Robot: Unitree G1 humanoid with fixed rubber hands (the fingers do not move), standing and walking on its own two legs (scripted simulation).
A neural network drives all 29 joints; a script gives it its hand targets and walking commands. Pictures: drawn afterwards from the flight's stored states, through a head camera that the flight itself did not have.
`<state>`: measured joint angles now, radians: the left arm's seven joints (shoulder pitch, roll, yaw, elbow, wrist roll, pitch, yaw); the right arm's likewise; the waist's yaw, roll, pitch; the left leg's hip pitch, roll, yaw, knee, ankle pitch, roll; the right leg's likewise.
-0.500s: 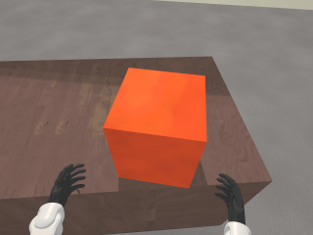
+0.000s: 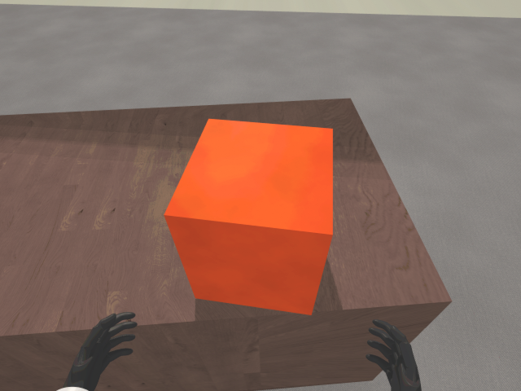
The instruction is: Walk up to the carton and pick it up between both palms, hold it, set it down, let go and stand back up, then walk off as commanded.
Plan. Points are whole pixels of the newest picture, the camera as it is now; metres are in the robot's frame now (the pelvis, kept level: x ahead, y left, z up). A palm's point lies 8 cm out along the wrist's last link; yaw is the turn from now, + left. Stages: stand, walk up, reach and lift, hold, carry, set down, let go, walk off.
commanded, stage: set down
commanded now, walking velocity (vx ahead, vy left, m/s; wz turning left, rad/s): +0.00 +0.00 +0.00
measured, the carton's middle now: (260, 217) +0.44 +0.02 +0.00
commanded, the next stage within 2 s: let go in 1.20 s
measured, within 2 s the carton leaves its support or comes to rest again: neither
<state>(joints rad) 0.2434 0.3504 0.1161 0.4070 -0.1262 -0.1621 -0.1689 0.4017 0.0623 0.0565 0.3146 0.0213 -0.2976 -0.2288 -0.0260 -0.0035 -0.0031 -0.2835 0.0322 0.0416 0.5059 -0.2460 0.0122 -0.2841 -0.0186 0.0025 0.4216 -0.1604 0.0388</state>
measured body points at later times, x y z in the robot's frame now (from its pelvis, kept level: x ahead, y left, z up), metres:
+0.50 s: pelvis +0.00 +0.00 +0.00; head +0.02 +0.00 +0.45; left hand +0.20 +0.26 -0.04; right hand +0.18 -0.17 -0.06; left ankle +0.01 +0.11 -0.74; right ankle +0.04 -0.14 -0.74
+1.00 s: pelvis +0.00 +0.00 +0.00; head +0.03 -0.01 +0.45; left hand +0.19 +0.25 -0.06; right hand +0.17 -0.19 -0.08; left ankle +0.01 +0.11 -0.74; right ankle +0.04 -0.14 -0.74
